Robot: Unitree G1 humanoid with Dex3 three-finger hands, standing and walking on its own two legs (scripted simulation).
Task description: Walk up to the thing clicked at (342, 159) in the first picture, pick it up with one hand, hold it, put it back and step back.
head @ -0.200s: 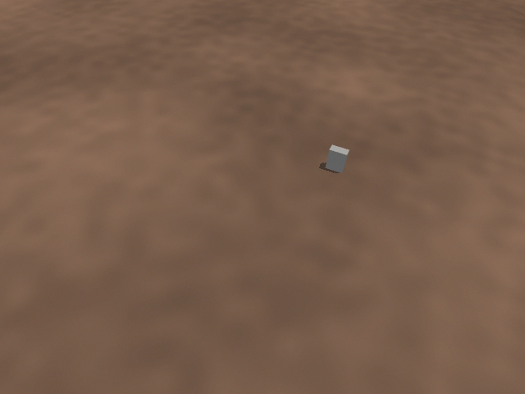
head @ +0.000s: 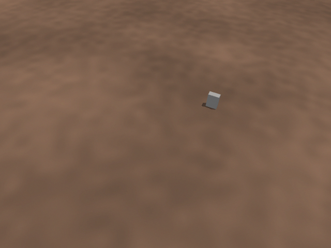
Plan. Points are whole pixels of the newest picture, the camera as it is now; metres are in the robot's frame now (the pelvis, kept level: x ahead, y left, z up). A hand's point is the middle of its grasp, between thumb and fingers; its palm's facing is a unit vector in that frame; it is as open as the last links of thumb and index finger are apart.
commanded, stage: stand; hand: left
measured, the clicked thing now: (212, 100) +1.39 -0.43 -0.71
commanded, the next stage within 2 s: walk up in 0.92 s
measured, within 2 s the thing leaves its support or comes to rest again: neither
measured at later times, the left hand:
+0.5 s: hand out of the picture +0.09 +0.25 -0.16, palm faces -0.03 -0.94 -0.34, open 7.4 cm
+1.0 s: hand out of the picture +0.09 +0.25 -0.16, palm faces -0.07 -0.94 -0.33, open 7.4 cm
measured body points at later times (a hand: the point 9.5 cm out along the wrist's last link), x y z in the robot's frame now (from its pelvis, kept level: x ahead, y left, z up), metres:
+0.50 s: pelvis +0.01 +0.00 +0.00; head +0.02 +0.00 +0.45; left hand +0.09 +0.30 -0.13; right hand +0.09 -0.30 -0.13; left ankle +0.01 +0.13 -0.75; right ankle +0.01 -0.12 -0.75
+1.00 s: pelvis +0.02 -0.01 +0.00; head +0.02 -0.01 +0.45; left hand +0.10 +0.30 -0.13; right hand +0.09 -0.32 -0.13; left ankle +0.01 +0.12 -0.75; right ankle +0.00 -0.12 -0.74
